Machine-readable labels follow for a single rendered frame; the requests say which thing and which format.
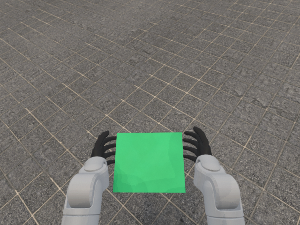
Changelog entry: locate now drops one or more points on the carton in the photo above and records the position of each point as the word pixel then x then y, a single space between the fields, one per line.
pixel 149 163

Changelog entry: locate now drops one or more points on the left robot hand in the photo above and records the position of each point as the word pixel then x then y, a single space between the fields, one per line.
pixel 99 148

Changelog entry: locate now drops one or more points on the right robot forearm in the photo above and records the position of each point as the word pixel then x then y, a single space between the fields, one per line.
pixel 220 190

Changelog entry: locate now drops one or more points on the left robot forearm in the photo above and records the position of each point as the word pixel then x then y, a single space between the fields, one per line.
pixel 84 193

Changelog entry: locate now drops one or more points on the right robot hand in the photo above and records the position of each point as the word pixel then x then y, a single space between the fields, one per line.
pixel 202 144

